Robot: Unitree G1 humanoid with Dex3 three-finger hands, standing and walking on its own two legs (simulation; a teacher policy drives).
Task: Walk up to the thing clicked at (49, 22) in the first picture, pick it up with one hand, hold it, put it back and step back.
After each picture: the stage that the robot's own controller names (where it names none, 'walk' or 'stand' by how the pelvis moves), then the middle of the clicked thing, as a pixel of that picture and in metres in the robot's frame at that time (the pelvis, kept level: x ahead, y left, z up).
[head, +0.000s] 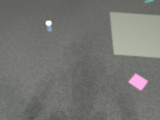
stand; (49, 26) +1.68 +0.36 -0.72
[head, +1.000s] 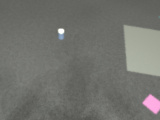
walk; (61, 34) +1.57 +0.18 -0.70
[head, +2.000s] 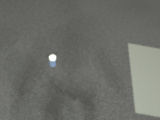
walk; (52, 60) +1.03 +0.17 -0.71
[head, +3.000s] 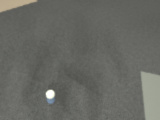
walk; (50, 96) +0.65 +0.18 -0.71
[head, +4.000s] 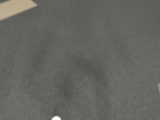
walk; out of the picture +0.40 +0.15 -0.68
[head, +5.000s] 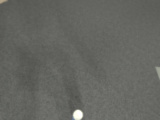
walk; (77, 116) +0.38 -0.09 -0.69
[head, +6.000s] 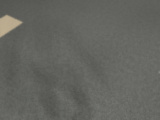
walk; out of the picture +0.37 +0.02 -0.70
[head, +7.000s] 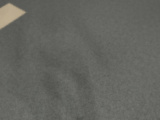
stand; out of the picture +0.25 +0.00 -0.70
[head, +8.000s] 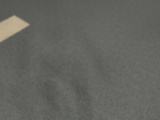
stand; out of the picture +0.24 +0.01 -0.72
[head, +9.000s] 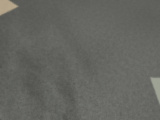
walk; out of the picture +0.33 -0.04 -0.72
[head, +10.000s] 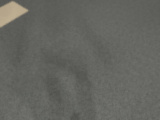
stand; out of the picture +0.30 +0.02 -0.70
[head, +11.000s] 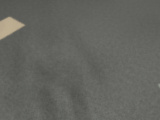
stand; out of the picture +0.32 +0.02 -0.73
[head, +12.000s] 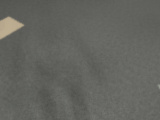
stand; out of the picture +0.31 +0.03 -0.73
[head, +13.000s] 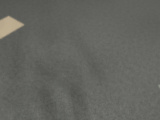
stand; out of the picture +0.30 +0.03 -0.73
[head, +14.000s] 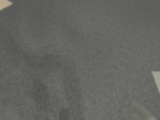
go down; out of the picture +0.32 +0.01 -0.67
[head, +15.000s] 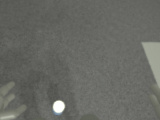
close in; (58, 108) +0.36 +0.01 -0.54
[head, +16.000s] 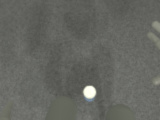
rise first; (89, 93) +0.38 +0.01 -0.44
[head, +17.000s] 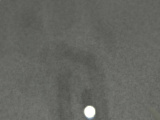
go down; (89, 112) +0.33 +0.01 -0.58
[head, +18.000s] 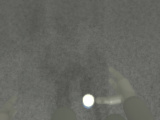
go down; (88, 101) +0.36 +0.01 -0.52
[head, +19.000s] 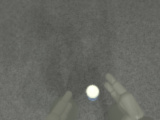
go down; (92, 93) +0.38 +0.01 -0.44
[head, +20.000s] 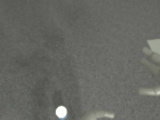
lift; (61, 113) +0.36 +0.05 -0.59
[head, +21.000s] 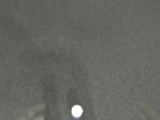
go down; (76, 112) +0.34 +0.00 -0.58
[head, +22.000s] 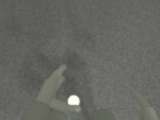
go down; (73, 102) +0.37 +0.03 -0.50
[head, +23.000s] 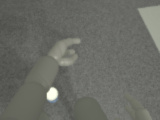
go down; (51, 95) +0.38 +0.03 -0.45
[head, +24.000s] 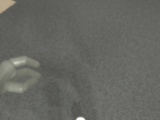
go down; out of the picture +0.33 +0.01 -0.63
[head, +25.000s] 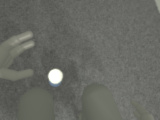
go down; (55, 78) +0.41 +0.05 -0.36
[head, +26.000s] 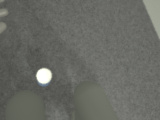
go down; (44, 77) +0.40 +0.06 -0.34
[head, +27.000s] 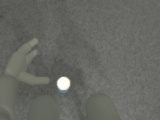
go down; (63, 85) +0.40 +0.04 -0.42
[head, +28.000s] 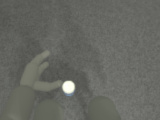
go down; (68, 88) +0.39 +0.04 -0.45
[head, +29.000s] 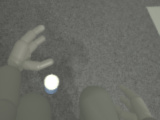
go down; (51, 84) +0.41 +0.04 -0.31
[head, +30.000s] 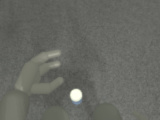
go down; (76, 97) +0.39 +0.02 -0.46
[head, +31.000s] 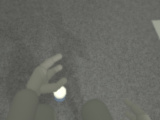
go down; (59, 94) +0.40 +0.03 -0.43
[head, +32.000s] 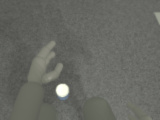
go down; (62, 92) +0.40 +0.03 -0.42
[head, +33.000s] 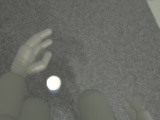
go down; (53, 85) +0.41 +0.03 -0.37
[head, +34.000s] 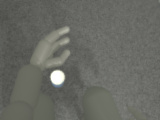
go down; (57, 79) +0.41 +0.03 -0.36
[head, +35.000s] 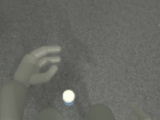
go down; (68, 98) +0.40 +0.02 -0.46
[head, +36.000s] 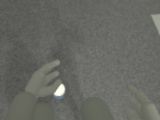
go down; (58, 91) +0.40 +0.03 -0.43
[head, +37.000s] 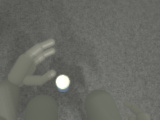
go down; (62, 84) +0.41 +0.03 -0.37
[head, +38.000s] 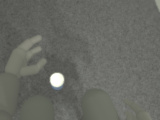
go down; (57, 81) +0.41 +0.04 -0.37
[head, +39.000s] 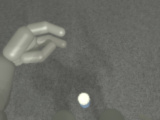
hold; (84, 100) +0.40 +0.03 -0.50
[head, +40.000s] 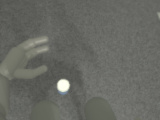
go down; (63, 87) +0.40 +0.04 -0.46
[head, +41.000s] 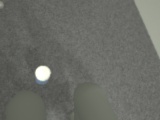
go down; (42, 75) +0.43 +0.06 -0.34
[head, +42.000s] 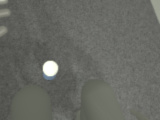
hold; (49, 71) +0.43 +0.06 -0.32
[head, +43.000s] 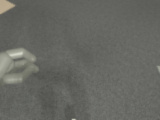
hold; out of the picture +0.36 +0.01 -0.63
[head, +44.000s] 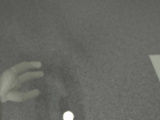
go down; (68, 118) +0.36 +0.02 -0.64
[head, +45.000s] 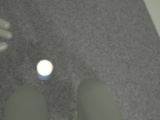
hold; (44, 70) +0.44 +0.06 -0.30
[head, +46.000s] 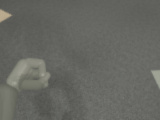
crouch; out of the picture +0.36 +0.01 -0.65
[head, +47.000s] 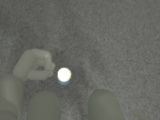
hold; (64, 77) +0.43 +0.04 -0.38
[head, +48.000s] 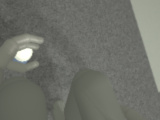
lower; (21, 55) +0.44 +0.10 -0.27
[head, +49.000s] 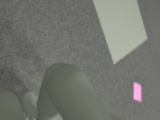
lower; out of the picture +0.45 +0.13 -0.28
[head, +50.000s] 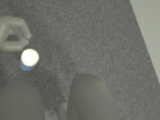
hold; (28, 60) +0.44 +0.10 -0.30
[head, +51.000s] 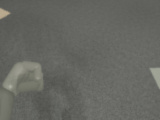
lower; out of the picture +0.38 +0.01 -0.64
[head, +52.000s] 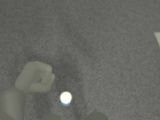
hold; (65, 99) +0.39 +0.03 -0.53
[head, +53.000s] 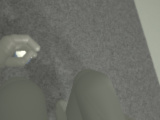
lower; (23, 53) +0.45 +0.10 -0.27
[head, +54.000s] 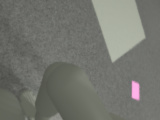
lower; out of the picture +0.44 +0.13 -0.29
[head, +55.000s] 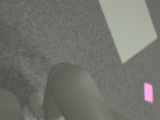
stand; out of the picture +0.45 +0.12 -0.27
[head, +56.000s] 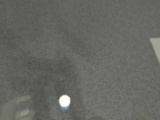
stand; (64, 102) +0.40 +0.03 -0.55
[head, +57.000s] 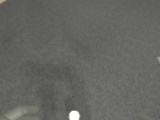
stand; (74, 118) +0.38 +0.01 -0.61
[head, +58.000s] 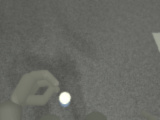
crouch; (64, 99) +0.40 +0.03 -0.52
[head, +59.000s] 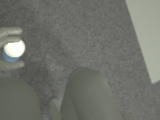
withdraw; (13, 51) +0.45 +0.11 -0.27
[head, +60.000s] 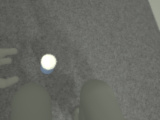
lower; (47, 64) +0.45 +0.08 -0.32
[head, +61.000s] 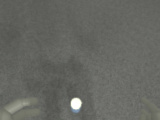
hold; (75, 105) +0.41 +0.02 -0.55
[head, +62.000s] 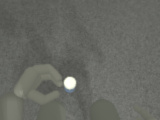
crouch; (69, 85) +0.43 +0.03 -0.45
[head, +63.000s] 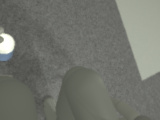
withdraw; (3, 48) +0.46 +0.12 -0.26
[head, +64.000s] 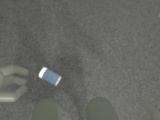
crouch; (50, 76) +0.48 +0.13 -0.47
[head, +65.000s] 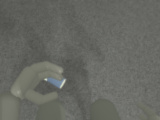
hold; (54, 79) +0.47 +0.12 -0.47
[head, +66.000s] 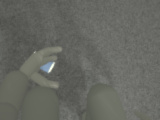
withdraw; (41, 62) +0.49 +0.14 -0.37
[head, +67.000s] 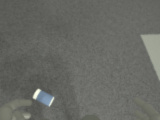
stand; (43, 97) +0.44 +0.11 -0.56
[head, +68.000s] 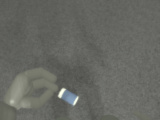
crouch; (68, 96) +0.43 +0.11 -0.55
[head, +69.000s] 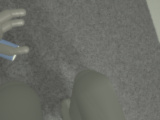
withdraw; (1, 47) +0.47 +0.18 -0.30
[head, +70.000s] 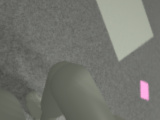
lower; out of the picture +0.47 +0.23 -0.29
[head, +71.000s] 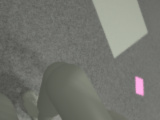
lower; out of the picture +0.47 +0.23 -0.30
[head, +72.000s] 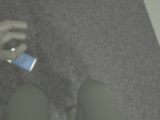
walk; (21, 59) +0.48 +0.18 -0.35
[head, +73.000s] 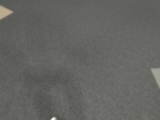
crouch; out of the picture +0.42 +0.10 -0.67
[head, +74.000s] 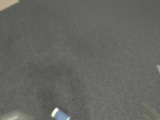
lower; (60, 116) +0.44 +0.09 -0.65
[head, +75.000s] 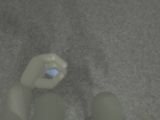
stand; (53, 70) +0.49 +0.13 -0.43
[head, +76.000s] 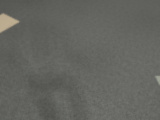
stand; out of the picture +0.41 +0.09 -0.68
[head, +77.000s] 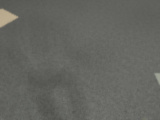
stand; out of the picture +0.41 +0.10 -0.68
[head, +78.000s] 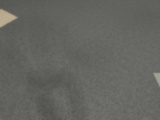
stand; out of the picture +0.42 +0.10 -0.68
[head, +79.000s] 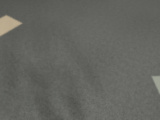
stand; out of the picture +0.44 +0.11 -0.75
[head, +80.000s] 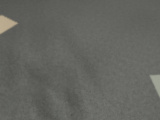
stand; out of the picture +0.41 +0.13 -0.75
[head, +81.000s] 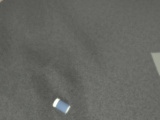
walk; (61, 105) +0.45 +0.11 -0.74
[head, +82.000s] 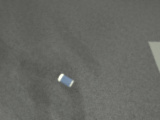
walk; (65, 80) +0.69 +0.07 -0.72
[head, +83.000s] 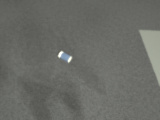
stand; (65, 56) +1.03 +0.09 -0.73
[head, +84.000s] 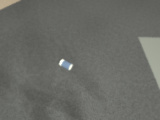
stand; (65, 64) +1.03 +0.10 -0.74
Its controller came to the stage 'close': yes
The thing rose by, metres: 0.01
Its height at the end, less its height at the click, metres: -0.02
